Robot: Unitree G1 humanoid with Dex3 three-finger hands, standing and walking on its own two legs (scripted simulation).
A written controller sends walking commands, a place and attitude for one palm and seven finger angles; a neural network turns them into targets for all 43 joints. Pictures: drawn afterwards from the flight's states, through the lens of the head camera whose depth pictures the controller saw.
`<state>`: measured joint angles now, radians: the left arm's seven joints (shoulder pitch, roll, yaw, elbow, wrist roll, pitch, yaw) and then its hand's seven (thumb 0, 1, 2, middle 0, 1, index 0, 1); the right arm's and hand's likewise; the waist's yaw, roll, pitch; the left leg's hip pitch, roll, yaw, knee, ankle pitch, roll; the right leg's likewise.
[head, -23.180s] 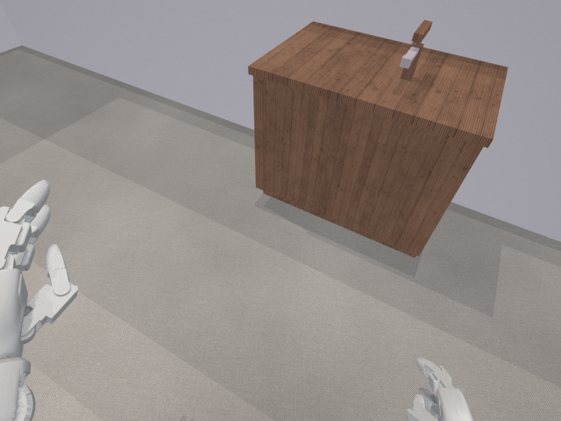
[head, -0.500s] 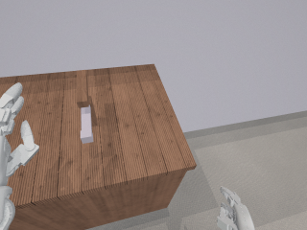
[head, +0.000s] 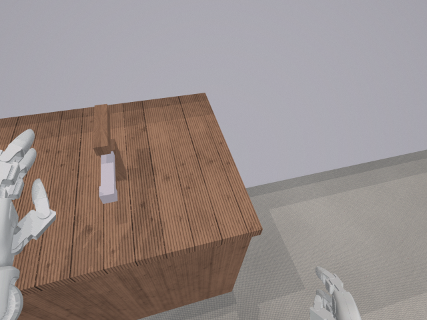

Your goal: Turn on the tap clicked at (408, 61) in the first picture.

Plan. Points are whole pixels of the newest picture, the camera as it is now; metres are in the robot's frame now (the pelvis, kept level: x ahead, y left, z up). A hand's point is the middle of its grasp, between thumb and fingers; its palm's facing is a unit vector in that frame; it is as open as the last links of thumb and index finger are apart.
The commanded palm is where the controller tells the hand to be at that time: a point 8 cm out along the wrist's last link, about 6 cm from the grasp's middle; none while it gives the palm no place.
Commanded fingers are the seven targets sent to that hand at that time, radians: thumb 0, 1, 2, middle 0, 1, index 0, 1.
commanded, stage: shuffle to correct the standing spot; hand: left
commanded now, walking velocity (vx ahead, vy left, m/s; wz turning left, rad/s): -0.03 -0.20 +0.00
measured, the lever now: (108, 193) +0.33 +0.24 +0.03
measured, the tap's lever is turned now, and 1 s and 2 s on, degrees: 0 0 0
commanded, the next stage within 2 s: none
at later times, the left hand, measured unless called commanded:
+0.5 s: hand (92, 210) +0.23 +0.19 +0.15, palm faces +0.31 -0.86 -0.40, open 7.4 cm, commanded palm +0.17 +0.23 +0.17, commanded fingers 0.00 0.90 0.90 -0.20 -0.30 -0.20 -0.30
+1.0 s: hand (99, 213) +0.22 +0.18 +0.15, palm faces +0.30 -0.86 -0.41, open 7.4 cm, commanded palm +0.16 +0.22 +0.17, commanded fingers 0.00 0.90 0.90 -0.20 -0.30 -0.20 -0.30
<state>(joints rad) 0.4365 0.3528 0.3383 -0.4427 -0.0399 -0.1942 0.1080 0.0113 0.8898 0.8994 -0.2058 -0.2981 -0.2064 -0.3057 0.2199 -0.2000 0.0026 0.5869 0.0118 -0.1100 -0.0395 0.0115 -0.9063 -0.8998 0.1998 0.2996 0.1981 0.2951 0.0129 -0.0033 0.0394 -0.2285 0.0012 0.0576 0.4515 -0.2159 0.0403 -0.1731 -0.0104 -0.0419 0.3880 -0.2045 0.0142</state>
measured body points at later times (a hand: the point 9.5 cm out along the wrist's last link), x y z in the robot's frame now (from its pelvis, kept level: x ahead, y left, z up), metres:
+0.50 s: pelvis +0.00 -0.05 +0.00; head +0.04 -0.03 +0.44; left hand +0.21 +0.24 +0.18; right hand +0.18 -0.28 -0.08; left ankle +0.02 +0.09 -0.74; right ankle +0.00 -0.13 -0.74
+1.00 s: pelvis +0.00 -0.06 -0.01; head +0.04 -0.04 +0.44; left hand +0.20 +0.23 +0.18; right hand +0.17 -0.29 -0.09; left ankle +0.02 +0.09 -0.74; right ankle +0.00 -0.13 -0.74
